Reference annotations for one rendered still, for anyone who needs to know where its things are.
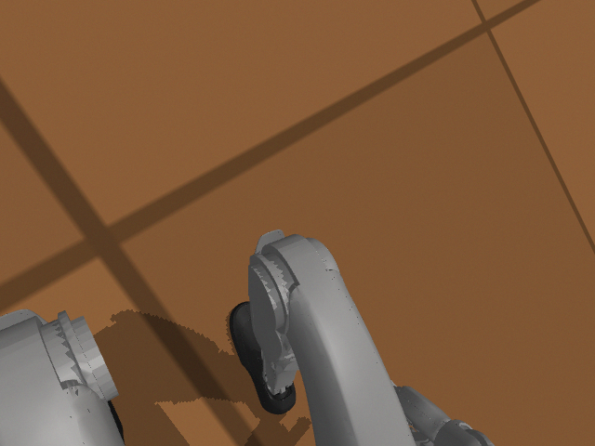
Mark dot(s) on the right robot foot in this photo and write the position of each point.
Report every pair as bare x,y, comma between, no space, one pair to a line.
249,353

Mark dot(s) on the left robot foot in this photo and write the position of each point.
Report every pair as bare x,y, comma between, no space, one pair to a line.
117,420

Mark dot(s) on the right robot arm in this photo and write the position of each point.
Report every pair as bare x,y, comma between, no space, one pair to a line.
459,433

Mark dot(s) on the right robot hand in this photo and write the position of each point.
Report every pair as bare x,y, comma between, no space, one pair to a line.
422,414

